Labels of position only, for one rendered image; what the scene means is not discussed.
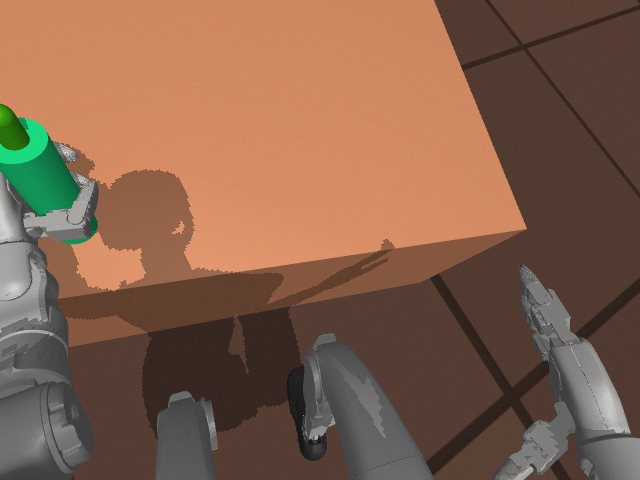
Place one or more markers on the left robot arm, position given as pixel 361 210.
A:
pixel 44 432

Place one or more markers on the right robot foot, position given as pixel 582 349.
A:
pixel 311 450

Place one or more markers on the right robot hand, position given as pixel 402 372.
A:
pixel 587 403

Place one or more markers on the left robot hand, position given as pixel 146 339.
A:
pixel 19 222

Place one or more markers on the bottle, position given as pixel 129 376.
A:
pixel 31 163

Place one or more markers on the right robot arm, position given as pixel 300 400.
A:
pixel 610 457

